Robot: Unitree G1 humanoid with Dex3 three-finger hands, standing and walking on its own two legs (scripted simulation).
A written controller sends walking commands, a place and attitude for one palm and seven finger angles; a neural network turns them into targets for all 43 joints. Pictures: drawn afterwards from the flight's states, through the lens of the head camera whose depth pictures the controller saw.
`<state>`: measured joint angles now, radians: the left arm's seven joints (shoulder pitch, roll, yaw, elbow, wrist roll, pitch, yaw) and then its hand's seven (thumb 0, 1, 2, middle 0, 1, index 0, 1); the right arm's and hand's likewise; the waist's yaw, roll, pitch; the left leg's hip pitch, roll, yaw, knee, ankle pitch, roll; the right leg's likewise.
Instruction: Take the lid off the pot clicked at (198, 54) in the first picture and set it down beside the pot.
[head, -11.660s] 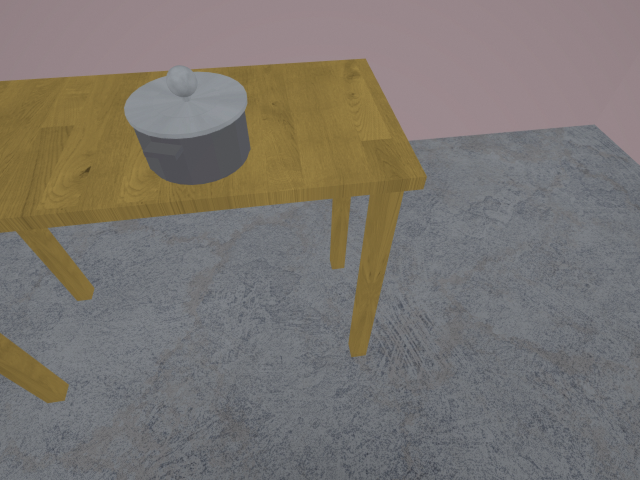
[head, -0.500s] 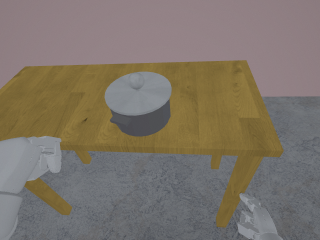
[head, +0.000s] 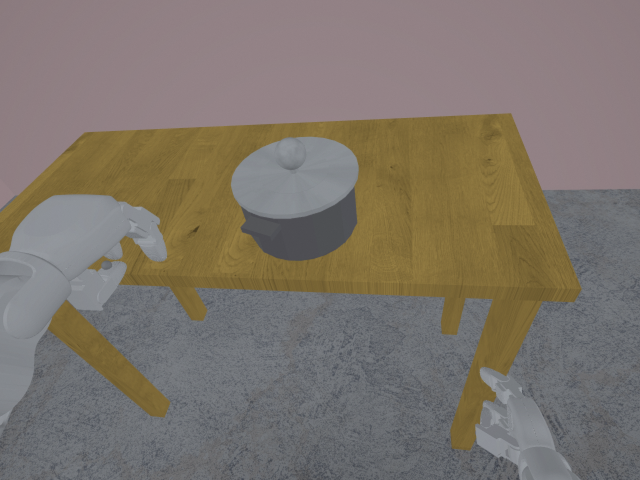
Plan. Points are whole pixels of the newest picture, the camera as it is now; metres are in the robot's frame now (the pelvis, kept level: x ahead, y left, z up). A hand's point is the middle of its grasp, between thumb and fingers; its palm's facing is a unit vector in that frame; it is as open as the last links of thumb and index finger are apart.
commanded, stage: reach forward and open the fingers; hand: left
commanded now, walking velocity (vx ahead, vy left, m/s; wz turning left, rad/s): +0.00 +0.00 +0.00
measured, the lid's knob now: (290, 153) +0.51 +0.11 +0.16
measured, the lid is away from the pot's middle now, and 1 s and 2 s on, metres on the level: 0.00 0.00 0.00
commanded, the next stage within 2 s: move the open hand above the knob in 0.86 s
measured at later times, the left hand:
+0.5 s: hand (119, 198) +0.31 +0.24 +0.25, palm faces +0.06 +0.05 -1.00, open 9.7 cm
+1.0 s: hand (138, 188) +0.33 +0.23 +0.25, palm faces -0.01 +0.05 -1.00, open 9.7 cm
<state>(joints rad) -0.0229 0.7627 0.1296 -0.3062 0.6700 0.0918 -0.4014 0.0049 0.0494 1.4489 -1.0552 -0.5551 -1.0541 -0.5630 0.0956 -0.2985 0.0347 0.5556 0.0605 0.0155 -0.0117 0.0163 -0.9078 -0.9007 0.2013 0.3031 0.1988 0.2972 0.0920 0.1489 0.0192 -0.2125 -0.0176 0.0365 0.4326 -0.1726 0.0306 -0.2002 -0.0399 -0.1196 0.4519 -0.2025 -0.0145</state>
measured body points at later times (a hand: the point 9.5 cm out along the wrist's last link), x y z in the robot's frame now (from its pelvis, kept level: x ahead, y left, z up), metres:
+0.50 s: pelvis -0.02 +0.00 +0.00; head -0.03 -0.06 +0.44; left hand +0.30 +0.23 +0.30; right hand +0.20 -0.22 -0.10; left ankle +0.04 +0.10 -0.74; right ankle +0.03 -0.11 -0.74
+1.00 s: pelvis +0.00 +0.00 +0.00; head +0.00 -0.07 +0.44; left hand +0.32 +0.22 +0.30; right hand +0.22 -0.23 -0.10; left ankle +0.04 +0.10 -0.74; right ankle +0.03 -0.11 -0.74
